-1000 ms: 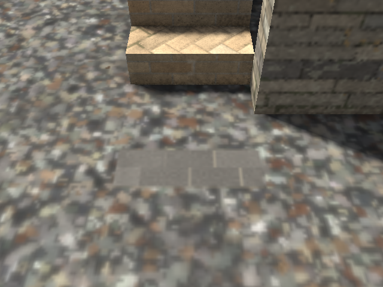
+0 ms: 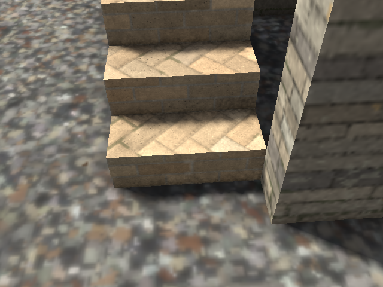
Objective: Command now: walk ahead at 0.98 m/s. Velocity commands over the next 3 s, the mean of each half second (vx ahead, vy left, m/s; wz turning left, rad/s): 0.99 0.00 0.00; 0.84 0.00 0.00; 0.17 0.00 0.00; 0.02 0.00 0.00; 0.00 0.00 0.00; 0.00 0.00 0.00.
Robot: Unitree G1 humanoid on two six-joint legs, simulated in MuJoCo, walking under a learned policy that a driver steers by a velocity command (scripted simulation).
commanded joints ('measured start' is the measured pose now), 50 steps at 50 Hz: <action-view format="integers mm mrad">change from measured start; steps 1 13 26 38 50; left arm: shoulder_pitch -92 497 363 212 -211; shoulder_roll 46 184 135 81 -178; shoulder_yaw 1 63 25 9 -103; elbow -75 43 126 40 -184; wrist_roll -4 14 -20 -81 -53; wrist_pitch -19 -6 -71 -84 15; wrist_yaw -7 -30 19 -18 -1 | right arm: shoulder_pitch -86 -108 -550 -12 121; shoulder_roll -145 -162 -81 -93 -10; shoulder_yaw -14 5 11 -47 33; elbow -98 -171 -350 -174 64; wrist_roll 12 65 2 -25 -21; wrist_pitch -36 -39 11 -2 103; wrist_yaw -25 6 -4 -18 -58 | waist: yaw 31 239 85 -50 5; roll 31 -236 11 197 4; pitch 174 -283 154 -92 189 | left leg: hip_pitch -277 -773 -512 272 113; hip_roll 210 85 195 393 404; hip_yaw -117 -222 -51 -645 -212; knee -266 1259 431 -4 40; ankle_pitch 155 -125 602 -41 526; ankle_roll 136 71 -45 255 92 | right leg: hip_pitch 200 1320 534 -36 -868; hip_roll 25 -176 51 161 153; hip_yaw -58 772 -37 119 67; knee -264 -803 -1011 565 1389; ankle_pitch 218 -850 -10 -438 -709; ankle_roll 20 -238 -115 -111 -3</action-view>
